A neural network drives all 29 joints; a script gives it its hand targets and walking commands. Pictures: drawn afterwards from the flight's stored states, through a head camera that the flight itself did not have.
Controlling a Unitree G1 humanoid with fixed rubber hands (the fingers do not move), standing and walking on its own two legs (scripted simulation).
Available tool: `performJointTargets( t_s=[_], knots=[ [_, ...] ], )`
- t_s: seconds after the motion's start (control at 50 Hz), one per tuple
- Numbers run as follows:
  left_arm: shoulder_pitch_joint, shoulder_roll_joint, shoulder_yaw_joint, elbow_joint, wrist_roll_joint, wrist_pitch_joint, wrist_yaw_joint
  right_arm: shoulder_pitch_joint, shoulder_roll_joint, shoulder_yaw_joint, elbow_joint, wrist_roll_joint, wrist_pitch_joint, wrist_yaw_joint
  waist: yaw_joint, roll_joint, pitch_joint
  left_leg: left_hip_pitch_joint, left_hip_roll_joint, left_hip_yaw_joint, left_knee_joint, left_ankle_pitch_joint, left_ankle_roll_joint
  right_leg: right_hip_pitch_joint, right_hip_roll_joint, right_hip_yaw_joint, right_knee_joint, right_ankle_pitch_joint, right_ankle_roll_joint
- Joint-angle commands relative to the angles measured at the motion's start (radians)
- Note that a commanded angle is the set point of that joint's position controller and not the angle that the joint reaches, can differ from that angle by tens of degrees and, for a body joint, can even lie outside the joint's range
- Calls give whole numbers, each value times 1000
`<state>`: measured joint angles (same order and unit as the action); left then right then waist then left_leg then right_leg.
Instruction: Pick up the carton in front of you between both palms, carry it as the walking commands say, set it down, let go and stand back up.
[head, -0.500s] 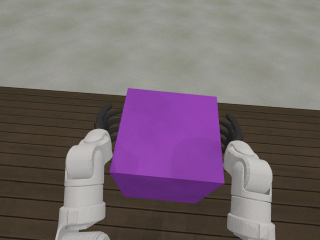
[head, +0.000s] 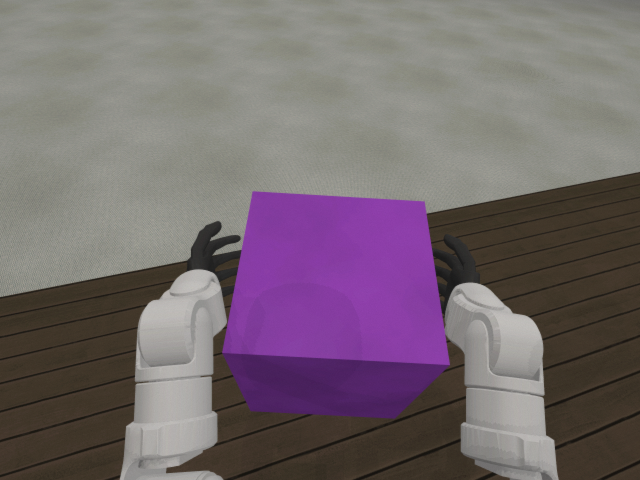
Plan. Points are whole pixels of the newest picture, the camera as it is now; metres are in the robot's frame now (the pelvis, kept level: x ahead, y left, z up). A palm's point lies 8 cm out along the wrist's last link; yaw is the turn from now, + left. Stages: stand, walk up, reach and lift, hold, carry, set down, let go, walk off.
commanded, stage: carry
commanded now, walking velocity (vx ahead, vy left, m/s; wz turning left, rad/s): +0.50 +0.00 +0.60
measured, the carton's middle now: (330, 315) +0.34 -0.02 +0.05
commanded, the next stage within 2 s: none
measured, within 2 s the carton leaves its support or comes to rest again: neither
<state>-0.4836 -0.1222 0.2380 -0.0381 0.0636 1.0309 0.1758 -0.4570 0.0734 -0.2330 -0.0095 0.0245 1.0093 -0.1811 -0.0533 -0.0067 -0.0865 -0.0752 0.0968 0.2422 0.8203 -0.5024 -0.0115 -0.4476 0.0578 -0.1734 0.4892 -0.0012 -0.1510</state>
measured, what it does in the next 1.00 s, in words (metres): goes down, turning left: left foot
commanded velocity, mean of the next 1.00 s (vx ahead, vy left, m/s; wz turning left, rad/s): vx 0.50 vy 0.00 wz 0.23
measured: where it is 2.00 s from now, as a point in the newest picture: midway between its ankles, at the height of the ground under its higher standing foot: (254, 287)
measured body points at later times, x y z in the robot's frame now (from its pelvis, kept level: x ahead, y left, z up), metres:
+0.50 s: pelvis +0.30 +0.04 -0.04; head +0.30 +0.04 +0.41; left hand +0.61 +0.27 +0.09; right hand +0.68 -0.03 +0.09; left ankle +0.41 +0.10 -0.75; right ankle +0.13 -0.06 -0.66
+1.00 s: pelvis +0.56 +0.09 -0.03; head +0.57 +0.09 +0.42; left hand +0.87 +0.31 +0.08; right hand +0.93 +0.01 +0.07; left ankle +0.41 +0.10 -0.75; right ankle +0.71 +0.03 -0.74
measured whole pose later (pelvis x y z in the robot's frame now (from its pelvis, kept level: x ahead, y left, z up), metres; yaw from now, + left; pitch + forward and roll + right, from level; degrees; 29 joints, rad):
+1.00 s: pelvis +0.56 +0.09 -0.03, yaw +16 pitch +5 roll +0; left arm -0.45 -0.13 0.28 -0.08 0.06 1.04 0.16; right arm -0.49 0.10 -0.22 0.02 -0.01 1.01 -0.17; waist -0.10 0.02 -0.09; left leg -0.13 -0.10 0.05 0.53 -0.40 0.12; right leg -0.60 0.00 -0.06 0.60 -0.05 -0.06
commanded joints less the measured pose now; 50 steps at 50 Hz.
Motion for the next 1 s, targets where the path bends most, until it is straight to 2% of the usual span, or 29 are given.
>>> performJointTargets(
  t_s=[0.0,0.04,0.08,0.12,0.14,0.16,0.22,0.24,0.26,0.32,0.36,0.38,0.42,0.44,0.46,0.48,0.5,0.52,0.58,0.6,0.62,0.64,0.68,0.72,0.82,0.84,0.86,0.94,0.98],
  knots=[
    [-433,-637,-525,8,-157,0,-4,-566,739,591,-74,180,19,45,112,-188,-529,-553,-95,-180,569,-156,-6,863,-479,622,32,298,-187],
    [-480,-707,-538,2,-153,-12,-7,-636,791,607,-68,173,12,45,123,-129,-399,-701,-70,-249,598,-17,27,720,-415,599,-70,133,-136],
    [-601,-807,-591,-35,-213,-36,-36,-666,837,592,-55,141,0,46,70,-13,-330,-643,-6,-288,455,107,44,518,-380,401,-79,149,-73],
    [-623,-837,-628,-52,-238,-59,-58,-677,868,601,-41,123,-24,46,87,-63,-317,-607,-16,-261,377,160,37,456,-342,329,-115,130,-8],
    [-625,-810,-636,-68,-237,-65,-63,-624,885,595,-28,124,-29,45,62,-95,-330,-622,0,-256,371,202,33,444,-363,289,-120,175,-21],
    [-641,-838,-646,-99,-289,-77,-67,-590,886,607,-37,135,-35,46,82,-51,-350,-648,-9,-232,322,222,32,510,-347,226,-113,221,-24],
    [-603,-798,-651,-123,-277,-84,-70,-597,841,609,-112,121,-47,37,84,-112,-335,-713,-23,-194,194,346,37,584,-301,142,-60,341,-3],
    [-575,-791,-670,-68,-279,-78,-67,-577,805,597,-114,103,-45,32,85,-49,-335,-669,-32,-190,80,405,50,568,-298,117,-57,377,-13],
    [-550,-771,-648,-123,-282,-80,-67,-598,793,623,-139,109,-38,30,125,-72,-314,-688,-47,-157,32,491,59,614,-297,105,-20,405,12],
    [-566,-696,-636,-139,-283,-70,-48,-528,739,591,-114,116,-14,19,143,-101,-244,-585,-121,-55,-279,678,83,585,-199,-23,15,417,39],
    [-503,-673,-619,-85,-252,-46,-38,-509,694,556,-113,90,-1,14,92,-99,-249,-404,-133,-88,-323,740,120,524,-253,-29,90,495,69],
    [-522,-657,-627,-79,-267,-39,-31,-505,666,539,-101,79,8,12,67,-113,-258,-324,-186,-9,-296,726,128,504,-265,-49,176,623,76],
    [-524,-650,-601,-76,-242,-19,-27,-481,653,521,-61,68,37,12,-11,-109,-338,-40,-158,-58,-386,723,152,378,-252,-60,504,495,107],
    [-577,-685,-620,-55,-247,-4,-28,-513,638,494,-86,68,36,14,-30,67,-334,142,-68,-184,-347,821,145,177,-189,-13,689,3,125],
    [-550,-650,-581,-54,-237,15,-26,-438,627,479,-13,44,57,9,13,229,-413,397,179,-554,-163,1212,296,-126,-56,49,908,-620,163],
    [-512,-626,-560,-35,-230,26,-21,-454,629,474,-1,57,62,1,-45,253,-560,513,301,-814,-289,911,444,-273,-27,158,1098,-618,173],
    [-533,-641,-537,-30,-224,37,-21,-500,676,518,-32,90,61,5,-34,119,-492,426,224,-835,-380,585,407,-335,-63,218,1051,-561,145],
    [-592,-706,-532,-44,-225,30,-25,-627,769,572,-83,133,51,20,-35,29,-414,283,244,-786,-420,454,400,-351,-103,217,994,-535,138],
    [-612,-780,-535,-37,-179,9,-40,-750,891,630,-111,201,21,60,50,-43,-330,-129,140,-604,-514,221,281,-128,-144,215,768,-395,129],
    [-640,-781,-537,-37,-186,-6,-45,-773,932,634,-69,220,14,69,33,-6,-330,-99,115,-554,-509,243,286,-170,-142,196,714,-416,132],
    [-597,-816,-566,-21,-209,-15,-46,-742,908,649,-100,221,2,73,70,66,-312,-136,92,-438,-502,262,268,-168,-164,191,681,-341,147],
    [-628,-797,-577,-52,-172,-25,-42,-733,905,632,-47,203,-7,69,45,102,-310,-116,97,-479,-500,337,288,-197,-166,186,612,-311,152],
    [-544,-774,-593,-21,-179,-32,-45,-657,867,622,-25,165,-6,64,-5,29,-331,-9,84,-442,-467,535,301,-243,-140,162,492,-251,160],
    [-572,-811,-605,-45,-202,-38,-51,-614,858,613,-59,152,-15,64,-8,34,-354,131,108,-443,-417,753,273,-331,-148,165,472,-203,156],
    [-558,-730,-601,-93,-200,-39,-30,-589,824,628,-62,191,-14,64,-44,135,-351,294,93,-433,-368,864,242,-429,-119,166,351,-147,128],
    [-541,-722,-582,-83,-181,-39,-26,-621,836,665,-129,194,-23,66,-45,72,-324,274,32,-382,-339,933,223,-397,-74,120,273,-92,128],
    [-545,-723,-586,-76,-180,-29,-26,-573,792,605,-63,156,-11,61,-68,84,-311,318,48,-419,-330,1001,213,-395,-78,109,242,-72,120],
    [-489,-689,-545,-58,-129,1,-27,-589,807,638,-84,177,1,60,-50,132,-277,252,96,-434,-312,921,198,-285,-77,144,131,-25,87],
    [-472,-678,-505,11,-115,7,-18,-641,820,640,-44,189,9,62,-8,108,-260,143,33,-331,-240,986,161,-79,-15,79,-2,-27,56]
  ],
)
